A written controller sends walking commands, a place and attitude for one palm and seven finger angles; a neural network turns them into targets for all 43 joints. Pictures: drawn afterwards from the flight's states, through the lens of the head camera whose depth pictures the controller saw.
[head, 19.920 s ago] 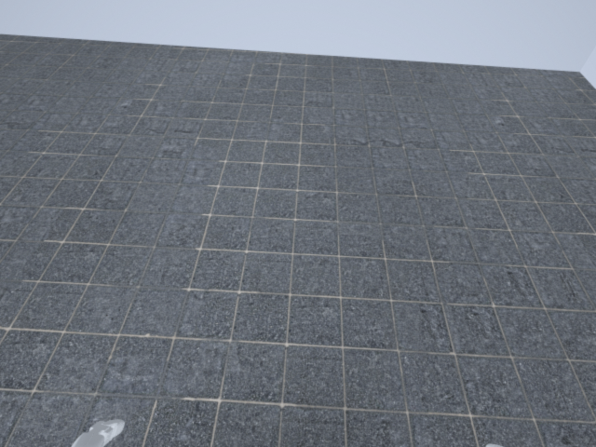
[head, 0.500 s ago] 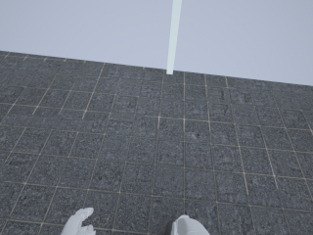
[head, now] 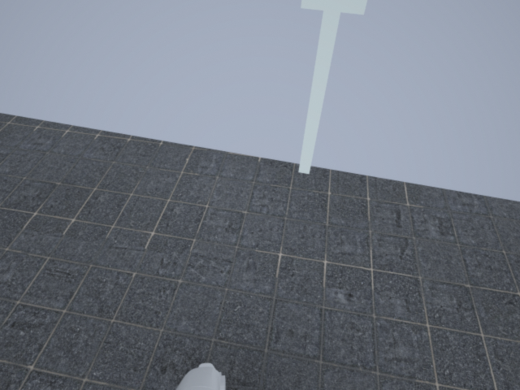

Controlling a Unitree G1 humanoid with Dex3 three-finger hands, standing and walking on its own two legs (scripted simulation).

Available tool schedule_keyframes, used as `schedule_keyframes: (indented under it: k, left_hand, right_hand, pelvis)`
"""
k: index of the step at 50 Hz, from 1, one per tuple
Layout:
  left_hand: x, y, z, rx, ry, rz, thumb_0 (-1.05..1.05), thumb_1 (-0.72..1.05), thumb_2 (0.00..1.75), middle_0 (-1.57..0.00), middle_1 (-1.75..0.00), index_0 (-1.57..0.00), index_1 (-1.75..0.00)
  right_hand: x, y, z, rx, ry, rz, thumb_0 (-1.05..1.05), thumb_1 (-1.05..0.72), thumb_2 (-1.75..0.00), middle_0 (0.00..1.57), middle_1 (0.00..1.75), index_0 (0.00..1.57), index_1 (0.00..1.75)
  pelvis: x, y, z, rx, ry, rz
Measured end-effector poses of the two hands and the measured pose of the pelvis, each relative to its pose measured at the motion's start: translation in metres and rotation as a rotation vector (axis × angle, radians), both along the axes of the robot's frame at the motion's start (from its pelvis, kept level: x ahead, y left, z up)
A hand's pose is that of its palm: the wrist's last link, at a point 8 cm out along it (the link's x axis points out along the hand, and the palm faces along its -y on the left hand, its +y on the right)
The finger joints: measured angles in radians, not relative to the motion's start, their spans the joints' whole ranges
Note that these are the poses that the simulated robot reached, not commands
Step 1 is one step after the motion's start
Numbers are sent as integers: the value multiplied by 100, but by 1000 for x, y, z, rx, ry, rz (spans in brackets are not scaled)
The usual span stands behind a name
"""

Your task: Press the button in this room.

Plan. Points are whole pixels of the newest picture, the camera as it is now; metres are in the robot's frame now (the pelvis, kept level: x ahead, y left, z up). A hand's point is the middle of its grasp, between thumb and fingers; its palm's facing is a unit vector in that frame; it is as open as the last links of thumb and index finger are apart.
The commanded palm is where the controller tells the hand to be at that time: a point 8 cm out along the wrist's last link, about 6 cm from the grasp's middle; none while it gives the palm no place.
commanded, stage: turn or walk to find it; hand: left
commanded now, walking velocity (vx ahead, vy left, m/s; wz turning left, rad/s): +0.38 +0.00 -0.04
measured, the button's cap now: out of the picture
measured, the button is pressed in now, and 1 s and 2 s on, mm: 0 0 0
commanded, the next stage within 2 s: stand and wait in 0.10 s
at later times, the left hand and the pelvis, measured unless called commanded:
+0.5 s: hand (183, 316) +0.27 +0.18 -0.17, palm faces -0.01 -0.97 -0.23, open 7.3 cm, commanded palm none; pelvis +0.18 +0.00 -0.01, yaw -2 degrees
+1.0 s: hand (190, 339) +0.23 +0.16 -0.17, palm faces +0.05 -0.98 -0.21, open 7.2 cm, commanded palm none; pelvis +0.21 -0.02 +0.01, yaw +0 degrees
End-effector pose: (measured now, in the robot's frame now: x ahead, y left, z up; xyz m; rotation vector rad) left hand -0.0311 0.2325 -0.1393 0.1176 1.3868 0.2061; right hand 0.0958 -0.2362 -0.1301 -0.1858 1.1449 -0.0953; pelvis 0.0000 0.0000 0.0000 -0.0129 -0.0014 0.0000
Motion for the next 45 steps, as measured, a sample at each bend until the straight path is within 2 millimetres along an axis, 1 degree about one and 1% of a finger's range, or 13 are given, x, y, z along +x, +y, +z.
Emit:
schedule_keyframes:
  k: [3,5,8,10,12,16,19,23,26,30,34,40,45]
  left_hand:
    - [-7,-1,-11,-41,108,37,0,92,90,-20,-30,-19,-30]
    - [-6,1,-18,-68,179,47,0,91,90,-20,-30,-19,-30]
    - [18,7,-17,-89,218,28,1,91,90,-20,-30,-19,-30]
    - [49,14,-13,-85,191,8,1,91,90,-20,-30,-19,-30]
    - [87,20,-11,-73,135,-13,1,91,90,-20,-30,-19,-30]
    - [168,25,-5,-41,-7,-47,1,91,90,-20,-30,-19,-30]
    - [220,22,0,-12,-94,-67,1,92,90,-20,-30,-19,-30]
    - [275,10,4,19,-168,-114,1,93,90,-20,-30,-19,-30]
    - [301,-7,4,38,-196,-141,0,93,90,-20,-30,-19,-30]
    - [313,-30,10,20,-204,-153,0,92,90,-20,-30,-19,-30]
    - [316,-37,11,13,-215,-108,-1,93,90,-20,-30,-20,-30]
    - [307,-34,6,5,-196,-57,-2,95,90,-21,-30,-20,-30]
    - [285,-27,7,17,-131,-45,-2,95,90,-21,-30,-20,-30]
  right_hand:
    - [53,15,-1,-18,-30,44,1,-92,-90,20,30,19,30]
    - [82,25,-2,-30,-66,53,0,-91,-90,20,30,20,30]
    - [99,36,0,-27,-87,24,0,-91,-90,20,30,20,30]
    - [95,40,2,-21,-58,-12,0,-91,-89,20,30,20,30]
    - [85,43,2,-20,-8,-52,0,-91,-89,20,30,20,30]
    - [63,31,3,-44,108,-106,-2,-95,-89,20,30,20,30]
    - [48,27,-1,-28,200,-126,-1,-95,-89,20,30,20,30]
    - [38,22,-15,16,281,-164,0,-93,-90,20,30,20,30]
    - [39,17,-31,58,318,-188,0,-92,-90,20,30,20,30]
    - [54,15,-34,89,329,-183,0,-91,-90,20,30,20,30]
    - [72,14,-27,91,303,-149,0,-91,-90,20,30,20,30]
    - [87,12,-21,72,270,-129,0,-91,-90,20,30,20,30]
    - [96,11,-16,68,259,-124,0,-90,-90,20,30,20,30]
  pelvis:
    - [32,12,-7,-1,3,1]
    - [54,21,-14,2,-3,-5]
    - [78,31,-12,1,-20,-30]
    - [94,35,-6,-1,-28,-36]
    - [108,36,-1,0,-31,-34]
    - [132,32,6,9,-30,-27]
    - [149,25,6,16,-31,-21]
    - [171,8,-1,34,-41,-22]
    - [188,-6,-8,35,-45,-31]
    - [196,-16,-4,24,-39,-3]
    - [200,-22,0,22,-37,15]
    - [207,-25,2,14,-41,7]
    - [211,-25,6,14,-34,2]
